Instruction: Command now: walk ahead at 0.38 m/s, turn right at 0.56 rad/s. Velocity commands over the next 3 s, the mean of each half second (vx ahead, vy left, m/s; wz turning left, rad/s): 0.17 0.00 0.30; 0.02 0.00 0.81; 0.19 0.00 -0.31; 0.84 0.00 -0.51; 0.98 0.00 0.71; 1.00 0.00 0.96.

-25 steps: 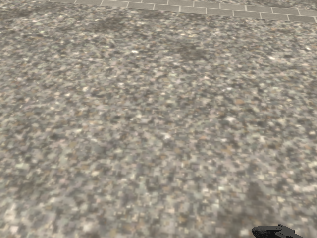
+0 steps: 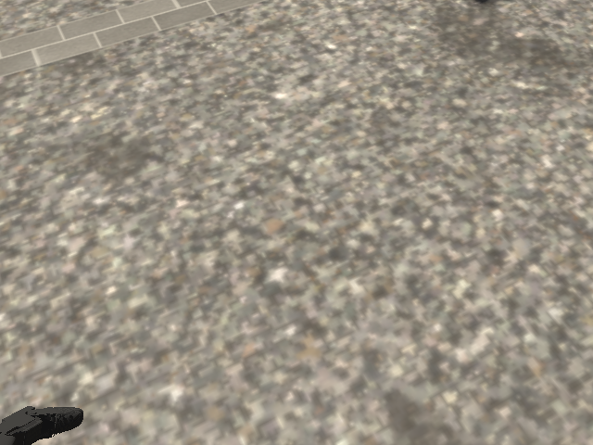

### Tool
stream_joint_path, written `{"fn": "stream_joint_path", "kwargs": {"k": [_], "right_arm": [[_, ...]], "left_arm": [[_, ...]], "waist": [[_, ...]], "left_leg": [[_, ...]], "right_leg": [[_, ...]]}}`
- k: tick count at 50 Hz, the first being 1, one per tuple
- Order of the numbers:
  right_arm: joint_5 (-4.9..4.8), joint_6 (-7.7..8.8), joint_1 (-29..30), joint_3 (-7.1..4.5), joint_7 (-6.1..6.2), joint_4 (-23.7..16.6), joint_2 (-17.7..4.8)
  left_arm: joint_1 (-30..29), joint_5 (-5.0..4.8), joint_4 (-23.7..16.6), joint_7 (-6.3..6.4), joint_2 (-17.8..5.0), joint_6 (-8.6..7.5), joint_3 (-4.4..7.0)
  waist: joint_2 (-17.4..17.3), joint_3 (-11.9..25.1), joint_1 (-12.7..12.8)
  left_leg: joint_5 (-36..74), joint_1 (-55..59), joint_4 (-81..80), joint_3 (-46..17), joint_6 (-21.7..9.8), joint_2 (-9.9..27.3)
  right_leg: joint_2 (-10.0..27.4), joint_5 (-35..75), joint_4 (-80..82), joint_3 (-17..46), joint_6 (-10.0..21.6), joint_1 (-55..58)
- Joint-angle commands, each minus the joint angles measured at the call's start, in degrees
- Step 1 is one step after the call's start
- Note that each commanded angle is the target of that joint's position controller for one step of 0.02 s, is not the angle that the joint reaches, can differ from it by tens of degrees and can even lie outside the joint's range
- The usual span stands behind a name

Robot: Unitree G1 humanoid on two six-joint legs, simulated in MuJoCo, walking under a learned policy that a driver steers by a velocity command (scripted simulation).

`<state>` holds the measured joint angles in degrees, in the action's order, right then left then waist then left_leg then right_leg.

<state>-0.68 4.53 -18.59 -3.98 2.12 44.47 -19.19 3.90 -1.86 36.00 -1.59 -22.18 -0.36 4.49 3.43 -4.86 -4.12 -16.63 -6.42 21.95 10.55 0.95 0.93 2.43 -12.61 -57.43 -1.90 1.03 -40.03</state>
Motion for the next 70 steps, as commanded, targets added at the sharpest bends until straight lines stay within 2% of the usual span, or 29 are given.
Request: {"fn": "stream_joint_path", "kwargs": {"k": [1,6,7,8,9,10,12,14,21,26,28,29,30,31,33,36,40,51,52,53,54,56,58,60,64,65,67,68,70], "right_arm": [[-0.53,1.91,9.6,-1.54,0.40,-5.4,-7.8],[-2.70,1.94,5.6,-1.43,-1.18,-2.0,-9.9],[-1.08,1.78,3.4,-0.24,-1.46,-2.5,-7.4],[0.05,1.11,-7.6,2.11,-2.42,-1.3,-1.2],[-0.98,0.40,-7.7,0.51,-2.72,0.5,-7.8],[-2.62,-0.35,-3.7,-0.42,-2.74,-1.8,-9.9],[-2.05,-2.90,1.8,-0.56,-1.00,-2.0,-7.8],[-1.54,-5.86,-2.1,-0.91,-0.19,-1.2,-5.6],[-0.43,-7.23,3.9,-0.73,-0.98,-6.3,-1.6],[-0.16,-8.17,4.5,-2.09,-2.96,-8.0,-3.3],[0.76,-7.96,0.6,-3.64,-2.34,-6.8,-5.9],[0.91,-7.34,-0.6,-5.60,-1.31,-8.2,-14.0],[2.71,-5.58,-0.2,-5.41,-1.92,-10.1,-16.3],[2.80,-4.14,0.4,-5.46,-2.70,-10.1,-15.0],[0.06,-3.66,5.9,-4.57,-1.82,-10.9,-10.8],[-0.24,-5.02,8.5,-3.55,0.09,-13.1,-7.5],[-0.50,-5.83,6.8,-4.35,1.19,-14.1,-8.9],[-0.14,-7.25,11.1,-2.55,-0.19,-16.5,-6.7],[0.11,-7.15,9.8,-2.15,-0.23,-16.4,-5.5],[1.62,-6.77,6.3,-0.92,-0.33,-16.0,-1.9],[1.85,-6.26,6.0,-0.95,-0.35,-16.8,-2.0],[2.40,-5.64,8.3,-1.49,-0.29,-14.9,-4.2],[2.65,-5.17,10.6,-1.38,-0.46,-14.4,-2.3],[1.23,-4.63,11.5,-1.76,-0.57,-13.6,-2.1],[0.36,-4.07,7.1,-2.32,-0.43,-12.0,-1.2],[0.33,-3.79,4.5,-2.73,-0.56,-11.4,-2.0],[1.14,-2.73,-2.8,-4.63,-1.10,-9.3,-8.1],[1.81,-1.56,0.0,-4.30,-0.78,-9.6,-7.2],[0.59,-0.38,2.9,-3.44,0.35,-10.3,-4.2]], "left_arm": [[4.0,1.26,-3.0,-1.61,3.4,-1.29,-1.87],[10.1,3.77,-0.2,-1.04,-2.1,-2.91,0.27],[12.3,5.24,0.1,0.26,-6.8,-2.85,1.12],[10.8,7.87,-1.8,1.25,-6.4,-2.82,-0.48],[11.4,5.58,-3.0,1.06,-4.5,-1.92,-0.60],[8.8,3.72,-2.5,0.79,-5.5,-1.35,0.08],[3.2,1.73,-1.0,1.19,-1.0,-1.25,-0.93],[-0.8,3.15,-0.7,1.52,-0.4,-1.03,-0.79],[-4.1,3.30,1.1,4.39,-0.9,-0.73,0.67],[-3.8,0.81,3.1,3.85,-2.4,0.24,1.87],[0.0,0.19,5.4,3.31,0.7,0.76,1.59],[1.2,2.55,4.1,3.15,2.1,1.24,1.37],[-4.4,3.63,0.9,3.53,1.6,1.12,1.27],[-6.7,2.66,0.5,3.83,0.1,1.02,1.65],[-5.5,2.29,2.1,4.69,-0.6,0.56,2.17],[-4.2,2.50,2.7,4.38,0.0,-0.12,2.29],[-5.8,1.82,2.8,3.72,2.5,-0.63,1.21],[0.2,1.84,4.4,1.22,0.5,-1.97,1.32],[0.8,2.45,4.3,1.21,-0.8,-2.04,1.59],[0.2,3.67,3.3,1.39,-3.3,-1.93,1.59],[-1.2,5.06,4.1,1.39,-1.3,-1.91,0.47],[-3.7,3.83,3.1,1.04,3.7,-2.31,-1.22],[-3.9,1.10,2.8,1.30,-1.3,-1.34,0.25],[-0.5,0.23,2.4,1.95,-6.5,0.10,2.28],[0.9,-0.55,0.8,2.65,-3.7,1.15,2.47],[0.8,-0.92,0.0,2.83,-1.9,1.28,2.07],[-4.1,-1.70,-3.5,2.26,0.9,0.19,1.09],[-5.1,-1.02,-4.2,1.84,-0.4,-0.73,1.46],[-0.8,-0.27,-2.0,1.08,-0.7,-1.13,1.69]], "waist": [[-7.6,5.0,5.7],[-5.1,11.1,12.1],[0.7,15.9,12.4],[12.3,29.6,7.2],[6.3,36.4,10.0],[5.0,30.8,8.9],[-1.1,17.7,6.1],[2.0,12.7,2.1],[3.3,12.4,2.2],[3.3,11.1,1.1],[-5.2,8.3,0.6],[-24.3,4.7,2.7],[-23.6,8.9,1.6],[-16.1,10.8,0.4],[-9.7,9.5,3.8],[-10.3,13.0,5.2],[-9.9,13.7,4.0],[-12.6,12.1,4.4],[-10.0,11.8,4.1],[1.8,12.8,1.3],[12.2,9.8,-1.0],[6.7,9.3,0.8],[5.1,7.6,1.6],[5.1,7.1,3.0],[6.0,12.5,2.0],[2.9,13.7,1.0],[-17.1,6.8,-2.9],[-15.5,2.8,-1.1],[-9.9,2.7,1.3]], "left_leg": [[39.2,-8.4,-6.4,-3.8,-6.9,9.8],[47.9,-2.2,11.2,-5.5,-5.4,9.3],[27.9,-9.5,26.8,-5.2,-2.5,4.6],[-25.6,-22.2,50.8,-13.0,1.3,-2.3],[-28.2,-21.9,56.3,-22.3,1.9,-1.2],[-24.4,-28.4,56.6,-20.0,2.6,0.1],[-17.2,-30.4,50.6,-15.2,4.2,4.1],[-13.1,-22.6,50.6,-12.7,6.0,4.3],[1.6,-18.2,32.3,-9.6,3.6,6.6],[2.0,-13.0,18.0,-5.4,-1.2,4.4],[12.7,-6.6,6.5,-9.3,-5.6,2.6],[37.5,-1.1,1.2,-30.6,-12.3,15.4],[35.0,-0.1,-1.8,-44.3,-21.6,19.5],[26.5,1.3,-3.7,-41.7,-20.9,18.6],[20.4,0.7,-2.5,-35.3,-14.7,13.6],[25.2,-1.1,-0.5,-31.6,-12.5,10.2],[23.1,1.1,0.8,-34.2,-12.1,8.1],[22.6,-5.9,6.8,-39.0,-10.4,5.0],[14.5,-8.7,8.8,-37.4,-8.1,2.6],[-1.9,-11.8,17.8,-29.7,-4.5,-3.9],[-16.7,-14.7,20.7,-24.5,-0.7,-8.0],[-14.2,-12.5,22.7,-22.4,2.8,-2.4],[-6.4,-11.8,12.8,-19.2,3.5,-2.0],[-2.7,-9.8,8.3,-15.4,3.0,-5.3],[-2.8,-3.8,3.7,-14.6,0.2,-5.0],[-5.0,3.6,2.4,-16.9,-2.4,-1.4],[-26.8,14.6,-11.3,-41.4,-12.9,17.3],[-25.0,12.5,-12.2,-45.1,-14.3,22.6],[-18.2,13.4,-12.1,-36.9,-11.4,19.4]], "right_leg": [[-1.5,13.0,16.6,0.3,-0.3,16.9],[-4.5,25.0,31.5,1.0,7.0,35.5],[4.2,55.7,27.8,7.1,9.9,47.0],[25.2,86.8,21.5,27.5,22.4,63.1],[24.9,86.0,21.0,26.0,23.9,61.4],[23.1,65.2,25.5,23.0,23.0,56.5],[16.7,40.0,32.3,16.2,17.1,41.6],[14.9,30.5,38.3,9.7,15.5,26.6],[16.0,15.9,41.5,-2.0,13.0,24.3],[18.1,11.7,35.4,-5.1,7.9,29.0],[12.2,0.5,21.4,-9.7,1.5,24.3],[3.8,-22.0,1.5,-13.1,-4.5,8.2],[-3.4,-27.5,-10.6,-0.4,-5.8,-1.6],[-3.1,-23.5,-14.1,4.6,-4.4,-4.1],[-1.4,-13.2,-10.8,7.4,-2.7,-4.8],[-3.2,-6.8,-6.7,7.9,-3.4,1.0],[-5.9,-4.7,6.2,9.4,-5.0,2.6],[-4.1,3.0,31.3,6.2,-1.8,23.2],[-0.5,9.5,34.8,9.4,-0.2,28.1],[9.3,20.7,37.6,20.1,3.7,31.9],[16.0,24.8,39.6,30.2,13.6,27.1],[12.6,17.0,39.9,28.6,13.0,26.2],[7.0,12.9,37.2,25.0,8.7,28.1],[4.6,14.5,35.8,25.3,8.0,28.7],[2.9,5.4,34.0,28.5,8.1,28.0],[0.6,-10.3,32.4,26.5,6.5,20.1],[-7.7,-20.7,12.1,9.8,1.6,-8.9],[-1.7,-16.2,2.4,9.6,1.3,-14.0],[1.1,-9.2,-4.9,9.1,0.1,-15.7]]}}
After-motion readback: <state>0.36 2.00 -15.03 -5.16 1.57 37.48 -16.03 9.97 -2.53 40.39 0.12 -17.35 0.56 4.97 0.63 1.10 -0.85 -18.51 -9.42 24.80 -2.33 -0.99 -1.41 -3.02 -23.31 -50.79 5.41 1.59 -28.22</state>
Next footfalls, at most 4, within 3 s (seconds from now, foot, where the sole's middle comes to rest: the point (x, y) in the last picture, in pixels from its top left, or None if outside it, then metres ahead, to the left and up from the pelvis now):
0.14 right None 0.29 -0.08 -0.77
0.56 left None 0.24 0.17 -0.77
1.04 right None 0.38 0.01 -0.77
1.72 right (295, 353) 0.62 -0.02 -0.77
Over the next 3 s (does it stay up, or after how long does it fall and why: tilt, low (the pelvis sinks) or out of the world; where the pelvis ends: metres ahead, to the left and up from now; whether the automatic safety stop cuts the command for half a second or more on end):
stays up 1.52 0.30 -0.03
